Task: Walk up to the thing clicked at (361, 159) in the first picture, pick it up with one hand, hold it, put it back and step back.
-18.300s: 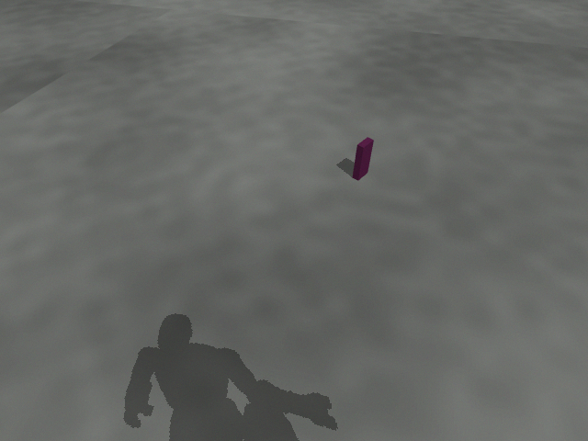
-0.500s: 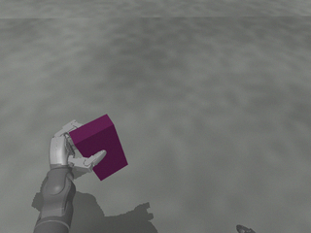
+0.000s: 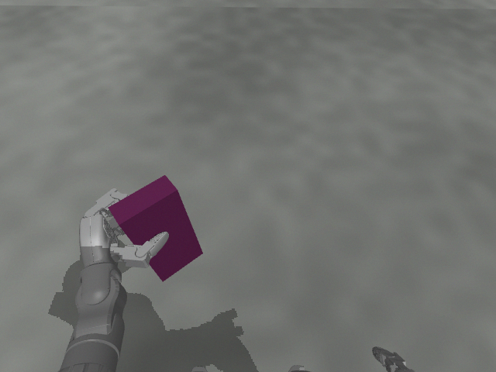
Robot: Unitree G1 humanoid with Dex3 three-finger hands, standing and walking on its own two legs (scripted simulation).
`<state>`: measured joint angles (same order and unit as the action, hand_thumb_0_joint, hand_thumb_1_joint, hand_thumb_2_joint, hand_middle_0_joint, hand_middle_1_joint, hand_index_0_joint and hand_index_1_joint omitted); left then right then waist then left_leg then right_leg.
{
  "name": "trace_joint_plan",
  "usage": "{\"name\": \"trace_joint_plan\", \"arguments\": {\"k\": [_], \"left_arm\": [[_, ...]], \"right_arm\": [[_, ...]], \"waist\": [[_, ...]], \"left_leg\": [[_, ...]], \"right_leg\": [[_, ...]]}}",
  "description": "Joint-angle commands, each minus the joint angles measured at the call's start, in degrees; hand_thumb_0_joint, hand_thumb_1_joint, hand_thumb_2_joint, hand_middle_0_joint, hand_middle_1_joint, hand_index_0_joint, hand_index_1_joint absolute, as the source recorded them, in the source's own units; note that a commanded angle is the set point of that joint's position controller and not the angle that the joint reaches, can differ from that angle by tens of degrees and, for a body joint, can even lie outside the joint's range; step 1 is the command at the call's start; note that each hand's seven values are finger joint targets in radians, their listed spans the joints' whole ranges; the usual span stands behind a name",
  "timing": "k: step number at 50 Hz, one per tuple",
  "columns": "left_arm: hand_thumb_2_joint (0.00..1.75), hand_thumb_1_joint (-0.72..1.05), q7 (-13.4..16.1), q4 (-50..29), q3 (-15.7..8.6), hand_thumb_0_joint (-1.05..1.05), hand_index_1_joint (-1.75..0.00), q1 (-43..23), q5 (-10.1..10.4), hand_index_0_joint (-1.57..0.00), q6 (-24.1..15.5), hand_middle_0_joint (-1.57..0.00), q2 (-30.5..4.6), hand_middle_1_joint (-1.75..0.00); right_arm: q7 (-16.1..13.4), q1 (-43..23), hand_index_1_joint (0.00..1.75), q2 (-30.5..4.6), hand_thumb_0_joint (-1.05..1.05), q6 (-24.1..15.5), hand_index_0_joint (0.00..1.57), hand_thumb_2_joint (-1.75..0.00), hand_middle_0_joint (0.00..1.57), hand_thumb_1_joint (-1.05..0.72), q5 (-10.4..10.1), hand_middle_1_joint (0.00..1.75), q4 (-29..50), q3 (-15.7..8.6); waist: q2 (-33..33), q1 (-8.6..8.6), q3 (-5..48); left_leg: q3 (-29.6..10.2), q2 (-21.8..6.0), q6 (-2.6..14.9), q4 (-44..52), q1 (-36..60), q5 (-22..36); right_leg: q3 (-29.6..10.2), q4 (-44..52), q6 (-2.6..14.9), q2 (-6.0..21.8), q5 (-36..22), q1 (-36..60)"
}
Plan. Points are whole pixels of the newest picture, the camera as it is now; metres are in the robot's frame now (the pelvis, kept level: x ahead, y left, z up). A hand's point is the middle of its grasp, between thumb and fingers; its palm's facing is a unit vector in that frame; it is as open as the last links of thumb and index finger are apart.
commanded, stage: crouch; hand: left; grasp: from the side
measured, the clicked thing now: (163, 234) +0.37 +0.16 -0.02
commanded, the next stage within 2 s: lower in 1.62 s
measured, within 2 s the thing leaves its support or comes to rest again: neither
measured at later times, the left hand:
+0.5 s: hand (159, 250) +0.43 +0.21 -0.22, palm faces +0.31 -0.95 -0.02, open 8.6 cm
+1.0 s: hand (167, 260) +0.48 +0.23 -0.39, palm faces +0.29 -0.96 -0.02, open 8.5 cm
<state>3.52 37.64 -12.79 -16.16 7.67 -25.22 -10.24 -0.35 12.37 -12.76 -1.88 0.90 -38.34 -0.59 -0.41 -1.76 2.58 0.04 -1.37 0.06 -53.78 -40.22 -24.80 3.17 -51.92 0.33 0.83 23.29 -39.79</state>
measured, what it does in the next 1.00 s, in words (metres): lowers itself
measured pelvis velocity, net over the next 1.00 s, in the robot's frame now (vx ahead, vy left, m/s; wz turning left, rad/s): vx -0.08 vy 0.01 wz -0.10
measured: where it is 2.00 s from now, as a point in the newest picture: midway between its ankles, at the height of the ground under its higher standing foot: outside the picture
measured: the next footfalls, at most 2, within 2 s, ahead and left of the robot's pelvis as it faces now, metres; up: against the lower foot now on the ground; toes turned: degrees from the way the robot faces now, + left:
none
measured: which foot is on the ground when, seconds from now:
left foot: down 0.00-1.00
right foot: down 0.00-1.00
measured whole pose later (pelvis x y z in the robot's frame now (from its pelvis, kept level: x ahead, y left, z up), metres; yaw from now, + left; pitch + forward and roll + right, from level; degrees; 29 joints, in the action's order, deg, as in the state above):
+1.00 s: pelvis -0.08 +0.01 -0.35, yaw -6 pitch +33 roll -7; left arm -2.3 79.5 -34.6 -57.5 -0.6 -40.8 -40.1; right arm 5.4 8.7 -16.6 2.8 8.3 -40.4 8.0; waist -1.3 -14.5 1.9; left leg -5.0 -2.4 1.1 -130.7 -125.2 -39.3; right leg 6.3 -125.2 0.9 1.4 35.6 -123.0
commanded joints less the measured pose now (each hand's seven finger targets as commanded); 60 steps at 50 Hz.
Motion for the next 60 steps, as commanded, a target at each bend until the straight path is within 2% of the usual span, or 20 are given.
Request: {"name": "trace_joint_plan", "arguments": {"k": [1,5,9,10,13,15,16,17,20,23,28,29,32,34,36,42,51,55,56,60], "left_arm": [[1.30,0.28,0.54,-5.39,-2.01,0.00,-1.44,-22.57,-1.35,-1.33,-9.77,-1.31,-7.47,-1.44],[1.30,0.26,0.22,0.70,-4.58,0.00,-1.43,-28.42,-2.08,-1.29,-16.26,-1.29,-12.37,-1.42],[1.27,0.22,-0.02,4.48,-6.45,0.00,-1.38,-33.94,-0.51,-1.24,-20.68,-1.23,-13.77,-1.37],[1.27,0.21,0.08,4.16,-8.32,0.00,-1.37,-35.53,-0.43,-1.23,-21.52,-1.23,-16.16,-1.36],[1.27,0.15,-0.52,9.24,-9.73,0.00,-1.38,-37.26,-0.82,-1.23,-22.58,-1.23,-17.20,-1.36],[1.25,0.09,-1.00,10.18,-11.77,0.00,-1.36,-38.22,-1.53,-1.21,-22.98,-1.21,-20.43,-1.34],[1.26,0.11,-1.44,11.82,-11.31,0.00,-1.36,-38.26,-1.48,-1.21,-22.82,-1.21,-18.83,-1.34],[1.25,0.12,-1.76,12.00,-13.07,0.00,-1.35,-38.12,-1.62,-1.21,-22.92,-1.21,-20.88,-1.33],[1.25,0.08,-2.96,14.99,-14.59,0.00,-1.36,-41.14,-0.63,-1.21,-22.79,-1.21,-21.00,-1.34],[1.26,0.11,-3.62,17.29,-15.57,0.00,-1.37,-45.68,-1.37,-1.22,-23.09,-1.22,-23.62,-1.35],[1.25,0.10,-4.62,22.27,-17.47,0.00,-1.36,-51.07,-2.90,-1.21,-23.87,-1.21,-28.60,-1.35],[1.26,0.09,-4.36,19.59,-19.08,0.00,-1.38,-54.59,-3.71,-1.22,-24.56,-1.22,-32.53,-1.36],[1.27,0.07,-4.42,19.00,-21.35,0.00,-1.39,-59.79,-4.70,-1.22,-25.26,-1.22,-38.46,-1.37],[1.26,0.06,-4.78,24.63,-20.74,0.00,-1.38,-58.97,-4.98,-1.21,-24.55,-1.21,-37.20,-1.36],[1.23,0.04,-4.74,22.53,-21.88,0.00,-1.36,-62.38,-5.46,-1.20,-24.54,-1.21,-40.35,-1.34],[1.19,0.05,-5.82,29.70,-20.92,0.00,-1.32,-62.60,-6.89,-1.19,-21.68,-1.19,-41.23,-1.31],[1.22,0.18,-5.48,26.56,-24.90,0.00,-1.34,-63.77,-7.85,-1.20,-20.19,-1.19,-49.00,-1.34],[1.23,0.25,-5.04,26.25,-24.33,0.00,-1.36,-64.15,-9.33,-1.23,-20.24,-1.22,-49.09,-1.35],[1.25,0.27,-4.77,25.26,-25.32,0.00,-1.36,-64.05,-9.74,-1.23,-20.35,-1.22,-51.10,-1.36],[1.26,0.31,-5.30,26.05,-23.90,0.00,-1.38,-63.32,-10.15,-1.25,-20.08,-1.24,-49.50,-1.37]], "right_arm": [[0.21,1.43,0.30,-8.08,0.00,-2.53,0.20,-0.89,0.20,-0.84,1.16,0.30,3.88,-3.58],[1.33,2.18,0.30,-9.05,0.00,-3.12,0.20,-0.89,0.20,-0.85,2.38,0.30,3.41,-3.26],[2.50,2.65,0.30,-10.10,0.00,-2.68,0.20,-0.90,0.20,-0.86,3.18,0.30,3.73,-2.35],[2.69,3.23,0.30,-10.68,0.00,-2.44,0.20,-0.90,0.20,-0.86,3.33,0.30,3.19,-2.35],[3.48,4.06,0.30,-11.62,0.00,-1.39,0.20,-0.90,0.20,-0.87,3.73,0.30,2.48,-2.11],[3.76,4.33,0.30,-12.01,0.00,-0.60,0.20,-0.91,0.20,-0.89,3.88,0.30,1.83,-2.35],[3.89,4.58,0.30,-12.12,0.00,-0.25,0.20,-0.91,0.20,-0.89,3.91,0.30,1.98,-2.47],[4.09,4.89,0.30,-12.52,0.00,-0.10,0.20,-0.91,0.20,-0.89,4.00,0.30,2.20,-2.27],[4.63,5.49,0.30,-13.15,0.00,0.56,0.20,-0.91,0.20,-0.91,3.87,0.30,1.42,-2.50],[4.78,6.63,0.30,-13.28,0.00,0.97,0.20,-0.91,0.20,-0.90,4.07,0.30,0.60,-2.25],[5.14,5.83,0.30,-13.72,0.00,1.39,0.20,-0.91,0.20,-0.90,4.93,0.30,-0.20,-1.19],[5.19,6.42,0.30,-13.60,0.00,1.51,0.20,-0.91,0.20,-0.90,5.27,0.30,-0.78,-1.09],[5.14,6.12,0.30,-13.60,0.00,2.12,0.20,-0.91,0.20,-0.91,5.56,0.30,-1.25,-0.01],[5.17,5.73,0.30,-14.05,0.00,2.24,0.20,-0.91,0.20,-0.91,5.81,0.30,-1.38,0.47],[4.99,5.96,0.30,-14.73,0.00,2.49,0.20,-0.91,0.20,-0.91,6.18,0.30,-1.64,0.90],[4.83,6.50,0.30,-16.14,0.00,3.31,0.20,-0.91,0.20,-0.91,6.99,0.30,-1.89,2.91],[4.99,7.55,0.30,-18.55,0.00,5.21,0.20,-0.90,0.20,-0.89,8.11,0.30,-0.56,5.61],[5.32,7.64,0.30,-19.85,0.00,5.81,0.20,-0.90,0.20,-0.89,9.19,0.30,-1.10,6.22],[5.40,7.30,0.30,-20.12,0.00,5.96,0.20,-0.90,0.20,-0.88,9.40,0.30,-0.58,6.55],[5.65,7.13,0.30,-21.17,0.00,6.53,0.20,-0.90,0.20,-0.88,10.25,0.30,-0.49,7.22]], "waist": [[0.77,-2.45,16.21],[1.90,-3.23,27.07],[5.89,-3.15,35.06],[6.56,-2.75,37.33],[7.98,-3.04,39.02],[8.57,-2.52,41.54],[7.28,-3.78,42.12],[7.18,-3.39,43.08],[4.79,-5.17,45.09],[3.15,-7.08,45.50],[6.89,-7.23,44.94],[9.28,-7.10,46.26],[11.19,-7.60,46.50],[12.19,-8.63,45.23],[15.02,-9.09,46.60],[14.05,-12.24,41.54],[16.10,-12.58,42.03],[20.84,-13.44,39.17],[21.73,-13.14,39.41],[22.72,-14.84,35.68]], "left_leg": [[-1.77,0.97,0.31,0.59,0.09,4.23],[-2.62,1.33,0.78,-11.07,-8.67,4.79],[-3.29,1.38,0.54,-19.61,-14.85,6.95],[-3.33,1.38,0.61,-21.53,-15.89,8.91],[-3.83,1.27,0.43,-26.12,-19.15,12.32],[-3.50,1.22,0.69,-29.26,-21.66,12.45],[-3.47,1.27,0.86,-30.85,-24.43,12.05],[-3.32,1.36,0.88,-32.16,-27.27,12.07],[-3.89,1.19,1.23,-37.06,-32.10,10.62],[-3.77,1.12,1.56,-41.52,-39.62,7.70],[-3.84,0.85,1.07,-47.19,-44.00,3.15],[-3.11,0.80,1.01,-48.73,-45.83,2.39],[-2.66,0.65,0.70,-50.63,-50.20,-3.08],[-2.85,0.46,0.49,-51.74,-50.27,-5.39],[-2.90,0.39,0.23,-52.78,-50.46,-6.58],[-3.17,0.20,0.78,-57.99,-57.78,-8.31],[-5.08,-0.21,0.61,-63.49,-60.00,-3.23],[-6.96,-0.80,-0.31,-64.09,-57.17,-1.64],[-7.01,-0.86,-0.39,-64.56,-57.42,-0.66],[-8.09,-1.25,-0.64,-65.49,-57.86,-2.24]], "right_leg": [[-1.68,-0.37,0.83,-0.77,-6.70,-3.17],[-1.79,-10.49,0.94,-0.91,-6.04,-12.28],[-2.38,-19.42,1.52,-0.97,-5.83,-21.13],[-2.45,-21.20,1.54,-0.95,-7.26,-21.83],[-1.43,-27.18,2.22,-1.33,-9.28,-28.31],[-2.10,-29.76,2.14,-1.41,-9.78,-29.55],[-2.16,-30.81,1.97,-1.39,-10.56,-29.77],[-2.53,-32.16,1.92,-1.26,-11.25,-28.84],[-2.28,-36.12,1.58,-1.40,-10.57,-33.37],[-2.63,-39.67,1.18,-1.26,-9.13,-35.47],[-1.91,-45.95,1.64,-1.40,-2.15,-45.65],[-2.81,-46.80,1.46,-1.30,-1.57,-45.35],[-3.06,-48.94,1.39,-1.43,3.59,-46.71],[-2.18,-50.50,1.50,-1.57,6.14,-50.40],[-1.13,-52.78,1.62,-1.71,6.97,-52.43],[1.13,-57.31,1.20,-1.84,6.96,-56.53],[3.61,-63.48,1.04,-2.16,2.68,-57.88],[5.06,-66.39,1.58,-2.01,1.87,-63.11],[5.19,-67.06,1.64,-2.09,1.13,-62.66],[6.15,-68.07,1.59,-2.01,2.01,-65.88]]}}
